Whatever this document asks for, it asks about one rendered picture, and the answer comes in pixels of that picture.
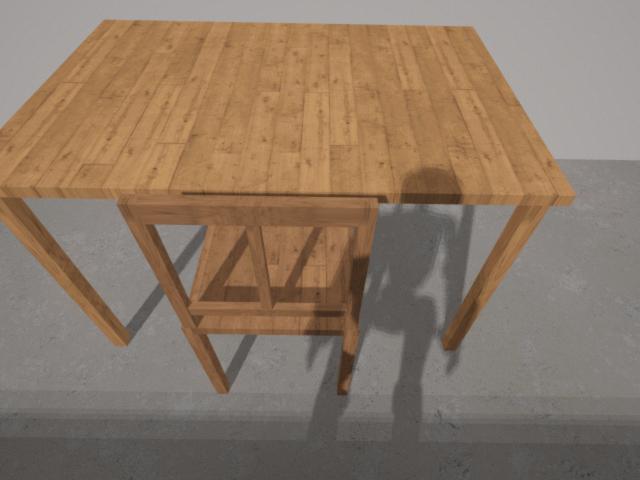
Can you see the chair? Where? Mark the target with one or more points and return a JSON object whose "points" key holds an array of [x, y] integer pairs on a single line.
{"points": [[269, 265]]}

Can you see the table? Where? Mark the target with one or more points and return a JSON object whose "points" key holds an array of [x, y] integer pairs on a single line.
{"points": [[406, 114]]}

